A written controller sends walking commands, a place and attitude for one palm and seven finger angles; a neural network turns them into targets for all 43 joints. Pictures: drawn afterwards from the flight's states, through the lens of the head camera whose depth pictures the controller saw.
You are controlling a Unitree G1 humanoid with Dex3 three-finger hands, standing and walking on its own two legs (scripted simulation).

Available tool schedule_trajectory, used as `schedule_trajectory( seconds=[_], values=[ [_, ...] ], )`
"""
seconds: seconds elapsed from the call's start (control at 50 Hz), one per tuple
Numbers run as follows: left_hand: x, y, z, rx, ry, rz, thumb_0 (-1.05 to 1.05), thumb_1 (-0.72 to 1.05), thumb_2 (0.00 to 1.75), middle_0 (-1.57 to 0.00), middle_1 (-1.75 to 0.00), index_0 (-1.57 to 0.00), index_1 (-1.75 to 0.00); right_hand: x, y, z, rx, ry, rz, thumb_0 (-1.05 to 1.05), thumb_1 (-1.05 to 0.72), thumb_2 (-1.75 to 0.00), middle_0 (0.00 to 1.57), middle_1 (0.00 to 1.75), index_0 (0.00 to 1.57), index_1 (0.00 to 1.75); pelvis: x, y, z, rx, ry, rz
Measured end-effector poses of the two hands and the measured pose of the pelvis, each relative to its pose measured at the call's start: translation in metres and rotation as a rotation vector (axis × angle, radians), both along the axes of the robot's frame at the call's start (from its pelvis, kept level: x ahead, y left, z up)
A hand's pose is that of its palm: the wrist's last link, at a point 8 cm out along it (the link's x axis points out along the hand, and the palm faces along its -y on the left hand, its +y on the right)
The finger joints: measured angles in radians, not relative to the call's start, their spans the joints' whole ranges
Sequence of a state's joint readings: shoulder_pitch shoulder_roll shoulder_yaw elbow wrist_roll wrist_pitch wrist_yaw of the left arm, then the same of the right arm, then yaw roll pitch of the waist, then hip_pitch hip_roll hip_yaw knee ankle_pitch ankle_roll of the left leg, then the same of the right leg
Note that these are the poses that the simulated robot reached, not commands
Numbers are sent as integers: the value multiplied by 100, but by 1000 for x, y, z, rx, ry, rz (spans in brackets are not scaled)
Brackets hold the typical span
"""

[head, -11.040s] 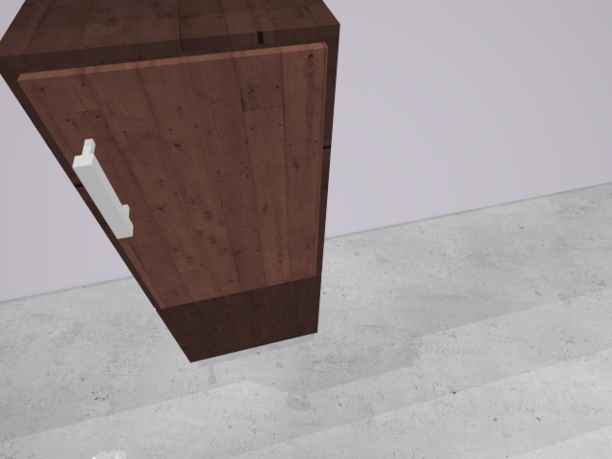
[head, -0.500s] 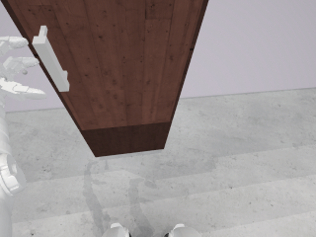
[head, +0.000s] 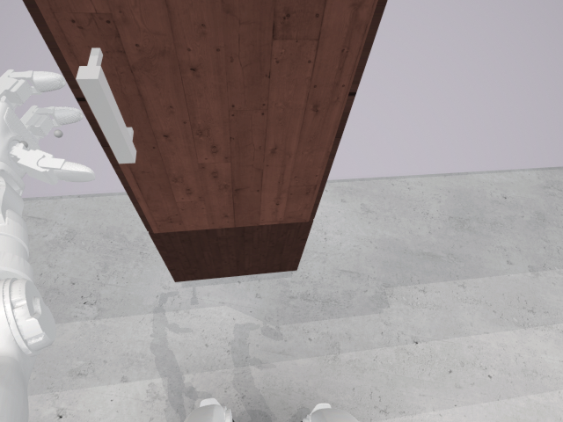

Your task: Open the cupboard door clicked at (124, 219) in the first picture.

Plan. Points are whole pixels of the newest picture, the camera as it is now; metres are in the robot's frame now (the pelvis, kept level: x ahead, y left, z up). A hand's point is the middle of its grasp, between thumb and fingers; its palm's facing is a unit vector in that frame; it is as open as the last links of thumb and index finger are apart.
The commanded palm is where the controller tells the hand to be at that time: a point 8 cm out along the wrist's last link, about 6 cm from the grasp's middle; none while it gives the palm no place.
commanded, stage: move the hooked fingers beside the handle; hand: left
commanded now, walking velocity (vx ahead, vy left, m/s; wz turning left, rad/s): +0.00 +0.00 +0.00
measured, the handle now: (112, 110) +0.53 +0.22 +0.10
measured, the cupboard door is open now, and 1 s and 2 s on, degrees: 0 0 0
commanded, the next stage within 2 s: slide the fingers in behind the handle in 0.10 s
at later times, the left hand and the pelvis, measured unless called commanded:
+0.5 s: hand (78, 132) +0.48 +0.25 +0.11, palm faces +0.06 -1.00 +0.00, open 13.9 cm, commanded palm +0.46 +0.29 +0.10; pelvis -0.01 +0.00 +0.00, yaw +0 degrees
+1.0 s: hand (98, 133) +0.48 +0.23 +0.11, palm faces +0.09 -1.00 -0.01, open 13.9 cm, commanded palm +0.46 +0.26 +0.10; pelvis -0.01 -0.01 +0.00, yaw +1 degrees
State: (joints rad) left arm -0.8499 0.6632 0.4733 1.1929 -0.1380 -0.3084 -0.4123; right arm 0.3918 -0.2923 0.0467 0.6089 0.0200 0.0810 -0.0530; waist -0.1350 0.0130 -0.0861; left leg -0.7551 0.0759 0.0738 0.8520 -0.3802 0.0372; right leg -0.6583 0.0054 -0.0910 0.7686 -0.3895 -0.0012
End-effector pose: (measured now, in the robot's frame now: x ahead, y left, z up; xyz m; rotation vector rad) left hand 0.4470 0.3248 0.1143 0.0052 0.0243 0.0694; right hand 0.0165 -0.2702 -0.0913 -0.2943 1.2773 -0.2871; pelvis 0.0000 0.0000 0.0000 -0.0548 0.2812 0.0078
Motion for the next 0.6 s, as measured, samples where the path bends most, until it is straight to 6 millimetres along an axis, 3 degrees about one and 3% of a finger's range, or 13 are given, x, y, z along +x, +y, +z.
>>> schedule_trajectory(
  seconds=[0.26, 0.6],
  values=[
    [-2, 2, -2, 7, 1, 1, -1, -50, 30, -30, -120, -30, -120, -11, 2, -2, -2, 24, -3, 1, -90, -89, 20, 30, 21, 30, -4, 1, -1, -3, -1, 6],
    [6, -26, -5, 8, -8, 3, -1, -49, 30, -30, -120, -30, -121, -19, 4, -4, 18, 26, -14, 1, -90, -89, 20, 30, 20, 30, -5, 1, -2, 1, -1, 1]
  ],
)
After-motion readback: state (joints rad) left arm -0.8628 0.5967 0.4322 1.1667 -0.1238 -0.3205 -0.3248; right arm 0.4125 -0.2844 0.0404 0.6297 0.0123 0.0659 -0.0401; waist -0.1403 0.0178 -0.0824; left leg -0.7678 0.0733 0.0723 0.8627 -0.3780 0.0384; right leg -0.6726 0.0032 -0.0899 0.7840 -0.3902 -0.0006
